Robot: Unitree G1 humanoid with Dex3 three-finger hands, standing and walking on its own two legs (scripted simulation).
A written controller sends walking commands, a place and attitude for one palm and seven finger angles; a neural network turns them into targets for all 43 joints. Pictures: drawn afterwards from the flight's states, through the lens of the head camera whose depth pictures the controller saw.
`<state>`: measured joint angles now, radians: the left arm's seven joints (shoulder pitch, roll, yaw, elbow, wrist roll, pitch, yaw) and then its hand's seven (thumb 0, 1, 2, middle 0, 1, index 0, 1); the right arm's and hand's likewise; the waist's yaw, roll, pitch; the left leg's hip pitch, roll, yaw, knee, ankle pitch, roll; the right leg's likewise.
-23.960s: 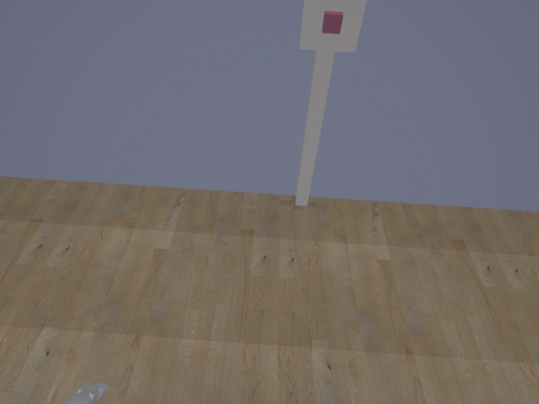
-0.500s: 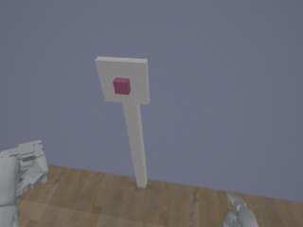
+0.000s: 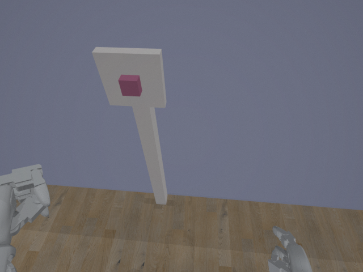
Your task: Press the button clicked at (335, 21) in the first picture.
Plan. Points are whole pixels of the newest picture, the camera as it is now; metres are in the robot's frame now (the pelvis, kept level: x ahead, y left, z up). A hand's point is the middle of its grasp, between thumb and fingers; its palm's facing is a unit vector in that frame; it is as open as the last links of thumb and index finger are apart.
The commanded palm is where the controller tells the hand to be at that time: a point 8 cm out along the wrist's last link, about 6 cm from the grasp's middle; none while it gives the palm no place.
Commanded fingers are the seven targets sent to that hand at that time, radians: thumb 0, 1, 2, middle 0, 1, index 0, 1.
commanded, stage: step back with the hand held close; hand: left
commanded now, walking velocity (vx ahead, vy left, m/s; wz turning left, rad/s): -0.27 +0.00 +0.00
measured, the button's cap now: (131, 85) +0.57 +0.19 +0.11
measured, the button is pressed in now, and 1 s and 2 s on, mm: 0 0 0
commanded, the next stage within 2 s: stop stepping back and stand still in 1.16 s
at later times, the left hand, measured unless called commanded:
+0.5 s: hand (15, 249) +0.13 +0.24 +0.15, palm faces +0.37 -0.83 -0.41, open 3.1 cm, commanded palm +0.06 +0.29 +0.17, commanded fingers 0.00 0.90 0.90 -1.30 -1.50 -1.30 -1.50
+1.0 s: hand out of the picture +0.05 +0.20 +0.17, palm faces +0.23 -0.84 -0.49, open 3.1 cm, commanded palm -0.01 +0.26 +0.17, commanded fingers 0.00 0.90 0.90 -1.30 -1.50 -1.30 -1.50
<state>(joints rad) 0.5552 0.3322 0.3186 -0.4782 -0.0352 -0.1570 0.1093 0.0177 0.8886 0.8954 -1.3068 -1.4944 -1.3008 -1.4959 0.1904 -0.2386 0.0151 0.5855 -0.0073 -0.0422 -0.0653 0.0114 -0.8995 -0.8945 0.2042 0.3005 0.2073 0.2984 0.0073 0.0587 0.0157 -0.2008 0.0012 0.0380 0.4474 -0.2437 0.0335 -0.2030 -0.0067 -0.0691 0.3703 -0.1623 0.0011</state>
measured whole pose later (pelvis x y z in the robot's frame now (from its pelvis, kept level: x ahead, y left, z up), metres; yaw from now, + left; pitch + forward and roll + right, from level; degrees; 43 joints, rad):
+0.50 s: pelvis -0.07 +0.01 -0.02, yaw +0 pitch +0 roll -1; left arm 0.58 0.36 0.33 -0.60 -0.01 -0.22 0.15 0.02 0.88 0.89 -1.31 -1.49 -1.30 -1.50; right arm 0.20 -0.22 0.01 0.56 0.00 -0.05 -0.08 0.01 -0.90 -0.89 0.20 0.30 0.21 0.30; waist 0.01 -0.01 0.01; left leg -0.43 -0.02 0.03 0.67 -0.32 0.04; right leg -0.41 -0.03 -0.06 0.55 -0.15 0.01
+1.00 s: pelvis -0.15 -0.01 -0.02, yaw -2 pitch +2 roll -3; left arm 0.64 0.48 0.38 -0.65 -0.06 -0.27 0.10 0.02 0.88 0.89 -1.31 -1.49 -1.30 -1.50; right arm 0.15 -0.19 0.02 0.61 0.01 -0.08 -0.07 0.01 -0.90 -0.89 0.21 0.30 0.21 0.30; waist -0.01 0.01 0.00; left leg -0.50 0.05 0.01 0.47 -0.03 0.01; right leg -0.14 0.07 -0.02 0.48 -0.37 -0.02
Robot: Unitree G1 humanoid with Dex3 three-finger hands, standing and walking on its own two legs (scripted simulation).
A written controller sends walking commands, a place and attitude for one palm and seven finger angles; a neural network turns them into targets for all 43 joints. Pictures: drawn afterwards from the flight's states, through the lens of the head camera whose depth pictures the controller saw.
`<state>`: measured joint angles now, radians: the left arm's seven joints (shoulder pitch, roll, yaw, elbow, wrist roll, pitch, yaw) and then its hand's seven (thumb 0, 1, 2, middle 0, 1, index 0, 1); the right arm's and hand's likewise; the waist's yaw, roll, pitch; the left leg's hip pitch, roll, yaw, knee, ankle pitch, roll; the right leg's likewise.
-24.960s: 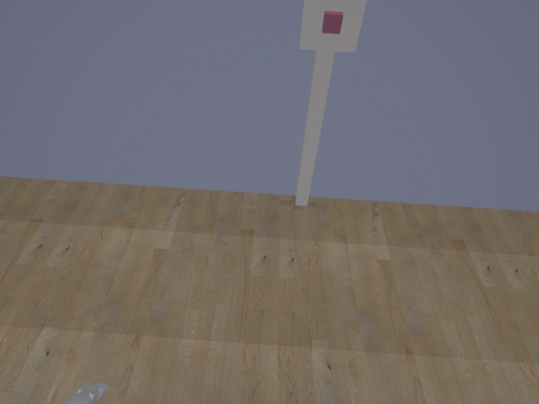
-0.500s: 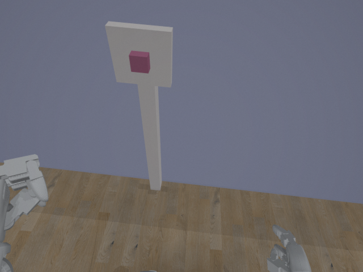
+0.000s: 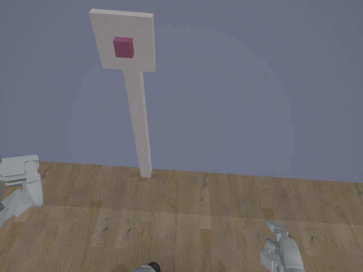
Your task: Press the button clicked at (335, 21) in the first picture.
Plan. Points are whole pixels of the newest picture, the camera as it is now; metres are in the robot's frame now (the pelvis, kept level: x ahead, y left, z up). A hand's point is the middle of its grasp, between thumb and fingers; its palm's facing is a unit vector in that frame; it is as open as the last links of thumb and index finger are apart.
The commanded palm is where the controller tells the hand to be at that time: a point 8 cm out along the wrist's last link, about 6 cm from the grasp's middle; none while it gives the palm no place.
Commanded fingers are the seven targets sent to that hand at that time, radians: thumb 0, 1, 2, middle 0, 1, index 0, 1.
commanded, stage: step back with the hand held close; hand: left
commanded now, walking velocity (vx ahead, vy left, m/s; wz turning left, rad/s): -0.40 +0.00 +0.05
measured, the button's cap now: (124, 47) +0.71 +0.22 +0.12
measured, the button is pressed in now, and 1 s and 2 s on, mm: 0 0 0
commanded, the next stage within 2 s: stop stepping back and stand still in 0.16 s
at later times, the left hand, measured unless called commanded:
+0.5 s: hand out of the picture +0.10 +0.30 +0.18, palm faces +0.45 -0.79 -0.41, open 3.1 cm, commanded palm +0.05 +0.33 +0.19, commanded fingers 0.00 0.90 0.90 -1.30 -1.50 -1.30 -1.50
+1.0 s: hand out of the picture +0.08 +0.28 +0.17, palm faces +0.45 -0.80 -0.39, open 3.1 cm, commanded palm +0.03 +0.31 +0.19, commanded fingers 0.00 0.90 0.90 -1.30 -1.50 -1.30 -1.50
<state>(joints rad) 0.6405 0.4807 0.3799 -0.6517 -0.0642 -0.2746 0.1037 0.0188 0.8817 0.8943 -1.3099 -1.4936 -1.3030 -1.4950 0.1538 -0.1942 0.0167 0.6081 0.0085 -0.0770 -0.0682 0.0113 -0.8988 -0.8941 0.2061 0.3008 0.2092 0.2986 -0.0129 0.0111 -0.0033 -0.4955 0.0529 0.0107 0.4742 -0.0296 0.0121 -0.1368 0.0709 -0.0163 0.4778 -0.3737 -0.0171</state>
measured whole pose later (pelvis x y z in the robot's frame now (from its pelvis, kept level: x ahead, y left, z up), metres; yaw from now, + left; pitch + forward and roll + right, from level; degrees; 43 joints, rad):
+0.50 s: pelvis -0.06 +0.04 +0.00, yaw +4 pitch +3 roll -2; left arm 0.62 0.42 0.40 -0.65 -0.02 -0.25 0.15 0.01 0.88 0.89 -1.31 -1.49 -1.31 -1.50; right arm 0.28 -0.18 0.01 0.65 0.00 -0.12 -0.09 0.01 -0.90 -0.89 0.20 0.30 0.21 0.30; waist 0.01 -0.05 -0.08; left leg -0.36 -0.04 0.00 0.61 -0.34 0.06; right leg -0.29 -0.01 0.00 0.60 -0.36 0.02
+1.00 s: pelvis -0.09 +0.03 +0.01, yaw +2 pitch +1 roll +0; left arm 0.59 0.34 0.33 -0.51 -0.02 -0.18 0.16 0.02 0.89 0.90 -1.31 -1.49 -1.30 -1.50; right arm 0.26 -0.24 -0.01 0.66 0.00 -0.09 -0.08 0.01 -0.90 -0.89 0.20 0.30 0.21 0.30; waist 0.01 -0.01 -0.08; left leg -0.37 0.02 0.02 0.70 -0.29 0.01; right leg -0.17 0.03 -0.08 0.46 -0.30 -0.06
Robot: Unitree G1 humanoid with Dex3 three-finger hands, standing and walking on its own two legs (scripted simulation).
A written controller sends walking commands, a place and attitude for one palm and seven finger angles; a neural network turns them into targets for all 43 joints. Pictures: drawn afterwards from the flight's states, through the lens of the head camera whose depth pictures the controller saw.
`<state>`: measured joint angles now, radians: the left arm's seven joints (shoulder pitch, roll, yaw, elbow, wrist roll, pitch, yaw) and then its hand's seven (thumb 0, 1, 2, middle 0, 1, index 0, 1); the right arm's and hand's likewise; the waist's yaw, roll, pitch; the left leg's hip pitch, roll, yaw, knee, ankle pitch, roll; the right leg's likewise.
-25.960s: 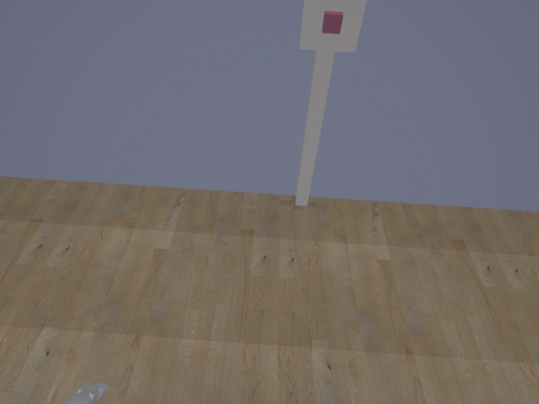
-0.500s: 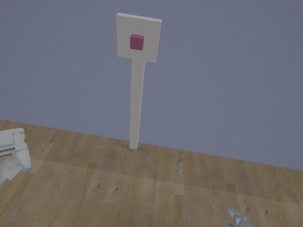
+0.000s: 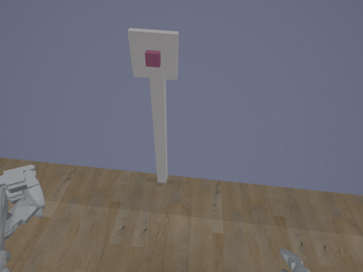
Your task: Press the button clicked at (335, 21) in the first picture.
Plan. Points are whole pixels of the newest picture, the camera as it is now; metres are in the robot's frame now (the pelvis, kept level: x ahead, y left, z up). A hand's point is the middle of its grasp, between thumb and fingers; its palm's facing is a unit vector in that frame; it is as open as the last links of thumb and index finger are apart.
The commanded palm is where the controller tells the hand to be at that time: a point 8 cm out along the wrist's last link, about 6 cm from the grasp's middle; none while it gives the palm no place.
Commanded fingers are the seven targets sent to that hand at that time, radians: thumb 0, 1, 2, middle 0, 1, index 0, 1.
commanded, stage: let the arm hang, fingers relaxed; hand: left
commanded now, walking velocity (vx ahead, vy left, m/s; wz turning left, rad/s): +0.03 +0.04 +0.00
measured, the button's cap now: (153, 58) +0.81 +0.17 +0.11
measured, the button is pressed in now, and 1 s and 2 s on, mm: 0 0 0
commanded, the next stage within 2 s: stand and wait in 1.18 s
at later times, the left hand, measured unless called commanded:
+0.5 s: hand out of the picture -0.02 +0.21 -0.17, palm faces +0.04 -0.97 -0.23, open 4.0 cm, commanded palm none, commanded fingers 0.00 0.90 0.90 -0.49 -0.62 -0.49 -0.62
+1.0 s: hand out of the picture -0.01 +0.21 -0.17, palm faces +0.02 -0.97 -0.23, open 7.3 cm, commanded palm none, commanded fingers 0.00 0.90 0.90 -0.20 -0.30 -0.20 -0.30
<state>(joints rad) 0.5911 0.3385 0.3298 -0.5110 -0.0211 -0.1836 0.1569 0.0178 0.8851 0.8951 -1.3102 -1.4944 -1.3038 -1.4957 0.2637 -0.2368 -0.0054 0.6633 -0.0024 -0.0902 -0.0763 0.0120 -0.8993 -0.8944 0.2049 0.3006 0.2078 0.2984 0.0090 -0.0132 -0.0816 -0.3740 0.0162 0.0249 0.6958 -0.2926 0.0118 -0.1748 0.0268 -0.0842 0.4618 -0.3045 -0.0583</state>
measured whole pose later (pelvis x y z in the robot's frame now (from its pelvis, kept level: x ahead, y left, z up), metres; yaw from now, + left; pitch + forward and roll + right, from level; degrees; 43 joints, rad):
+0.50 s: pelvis -0.02 +0.02 +0.00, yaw +3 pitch -1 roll -1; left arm 0.32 0.22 -0.01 0.96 0.01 0.03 0.01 0.02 0.90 0.89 -0.81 -1.01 -0.81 -0.99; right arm 0.24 -0.20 0.02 0.98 -0.02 0.03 0.00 0.01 -0.90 -0.89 0.20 0.30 0.21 0.30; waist 0.00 0.00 0.07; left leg -0.28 0.00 0.00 0.50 -0.20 0.01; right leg -0.16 0.00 -0.11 0.48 -0.30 -0.03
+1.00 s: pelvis -0.03 +0.02 +0.00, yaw +1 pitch -2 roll +0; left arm 0.24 0.19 0.01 1.14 0.01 0.00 0.02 0.01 0.90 0.90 -0.22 -0.31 -0.21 -0.31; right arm 0.26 -0.18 -0.01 1.14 -0.02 0.02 -0.02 0.00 -0.90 -0.89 0.20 0.30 0.20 0.30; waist -0.02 0.02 0.04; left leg -0.23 0.00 0.03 0.40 -0.14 0.02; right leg -0.13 -0.01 -0.09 0.41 -0.25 -0.02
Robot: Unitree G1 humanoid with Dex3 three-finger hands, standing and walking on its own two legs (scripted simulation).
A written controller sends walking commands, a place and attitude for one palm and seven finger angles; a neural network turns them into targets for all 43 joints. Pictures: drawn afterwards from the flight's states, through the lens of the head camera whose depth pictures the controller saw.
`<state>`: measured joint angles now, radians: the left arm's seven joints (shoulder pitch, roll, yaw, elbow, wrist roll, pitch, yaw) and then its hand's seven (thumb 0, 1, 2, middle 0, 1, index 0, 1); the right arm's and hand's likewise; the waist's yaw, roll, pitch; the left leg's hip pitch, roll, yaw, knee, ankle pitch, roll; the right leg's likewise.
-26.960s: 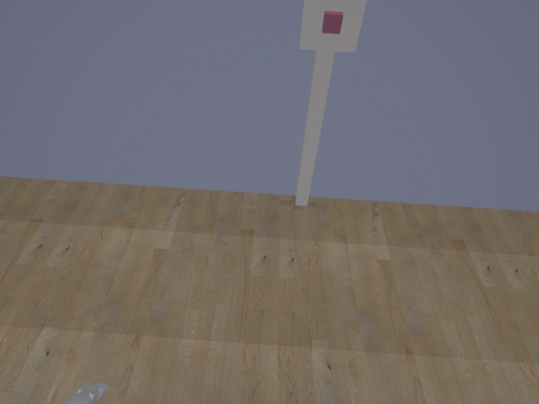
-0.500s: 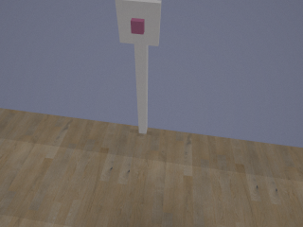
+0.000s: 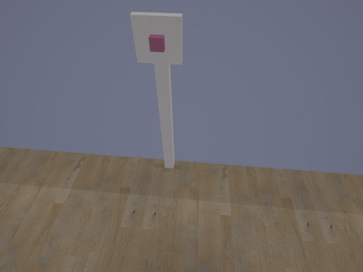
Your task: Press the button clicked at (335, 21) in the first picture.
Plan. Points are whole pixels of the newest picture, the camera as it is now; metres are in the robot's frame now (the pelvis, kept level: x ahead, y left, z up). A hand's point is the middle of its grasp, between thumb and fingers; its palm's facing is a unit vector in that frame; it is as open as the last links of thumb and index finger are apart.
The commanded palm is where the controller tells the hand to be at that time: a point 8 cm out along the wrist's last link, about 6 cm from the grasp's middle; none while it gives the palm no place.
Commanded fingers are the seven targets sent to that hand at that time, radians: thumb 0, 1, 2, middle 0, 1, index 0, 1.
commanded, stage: let the arm hang, fingers relaxed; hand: left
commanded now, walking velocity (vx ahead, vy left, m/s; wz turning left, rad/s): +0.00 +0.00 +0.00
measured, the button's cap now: (157, 42) +0.84 +0.13 +0.11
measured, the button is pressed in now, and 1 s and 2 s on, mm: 0 0 0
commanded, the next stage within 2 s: stand and wait in 0.18 s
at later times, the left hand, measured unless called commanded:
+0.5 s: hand out of the picture +0.03 +0.20 -0.17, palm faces +0.00 -0.97 -0.26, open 7.4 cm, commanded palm none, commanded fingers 0.00 0.90 0.90 -0.20 -0.30 -0.20 -0.30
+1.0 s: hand out of the picture +0.09 +0.21 -0.15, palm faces -0.03 -0.95 -0.32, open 7.4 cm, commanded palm none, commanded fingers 0.00 0.90 0.90 -0.20 -0.30 -0.20 -0.30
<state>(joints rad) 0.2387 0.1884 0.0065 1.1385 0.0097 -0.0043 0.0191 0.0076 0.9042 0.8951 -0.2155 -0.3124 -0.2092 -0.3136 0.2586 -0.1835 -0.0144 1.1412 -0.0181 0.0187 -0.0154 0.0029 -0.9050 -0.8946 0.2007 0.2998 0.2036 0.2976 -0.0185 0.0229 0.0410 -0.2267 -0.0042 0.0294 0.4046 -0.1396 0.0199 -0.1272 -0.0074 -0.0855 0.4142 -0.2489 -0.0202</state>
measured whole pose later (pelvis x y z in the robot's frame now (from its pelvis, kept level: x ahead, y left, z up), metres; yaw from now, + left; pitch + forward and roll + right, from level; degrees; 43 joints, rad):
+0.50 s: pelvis +0.01 -0.01 +0.00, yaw +0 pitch -2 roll +0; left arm 0.21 0.21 0.01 1.15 0.01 -0.01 0.02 0.01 0.90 0.89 -0.20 -0.29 -0.20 -0.30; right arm 0.19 -0.21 -0.02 1.14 -0.01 0.01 -0.02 0.00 -0.90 -0.89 0.20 0.30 0.20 0.30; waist -0.01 0.03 0.07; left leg -0.20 0.00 0.03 0.38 -0.14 0.01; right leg -0.09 0.00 -0.08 0.37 -0.24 -0.03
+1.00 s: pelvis +0.03 -0.02 +0.01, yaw -1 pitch -1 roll +0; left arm 0.13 0.28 0.01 1.14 0.01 -0.02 0.01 0.01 0.90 0.89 -0.20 -0.29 -0.20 -0.30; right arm 0.12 -0.30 -0.02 1.14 -0.01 0.00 -0.01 0.00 -0.90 -0.89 0.20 0.30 0.20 0.30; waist -0.01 0.02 0.06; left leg -0.17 0.02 0.04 0.33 -0.14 -0.01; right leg -0.06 0.02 -0.07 0.31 -0.23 -0.04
